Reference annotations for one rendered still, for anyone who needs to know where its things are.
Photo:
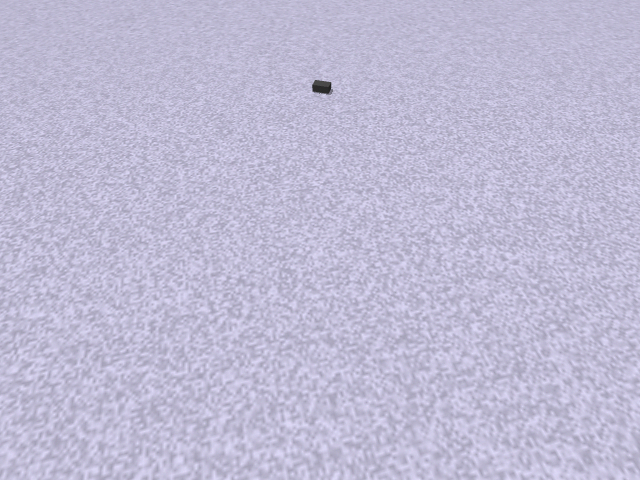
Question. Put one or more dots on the small box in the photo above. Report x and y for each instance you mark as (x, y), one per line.
(321, 86)

